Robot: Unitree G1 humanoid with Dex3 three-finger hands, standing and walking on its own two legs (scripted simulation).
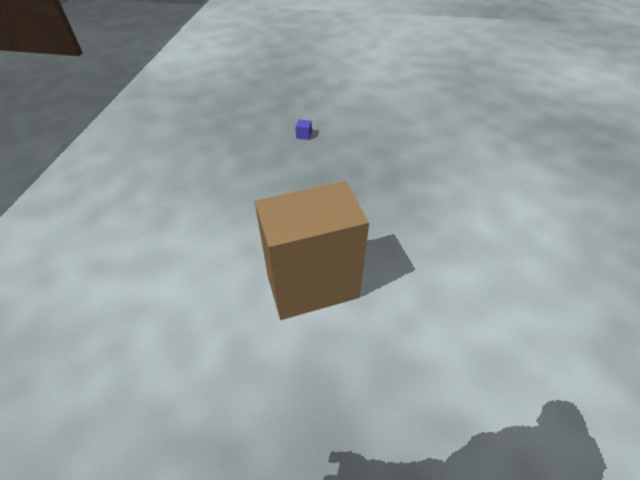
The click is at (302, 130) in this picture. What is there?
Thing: cube
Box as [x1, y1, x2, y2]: [295, 119, 311, 139]
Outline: 298,119 295,127 296,138 308,139 311,133 311,121
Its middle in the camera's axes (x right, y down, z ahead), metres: -0.09 -0.59 +2.15
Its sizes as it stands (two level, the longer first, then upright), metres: 0.074 0.074 0.074
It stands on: the floor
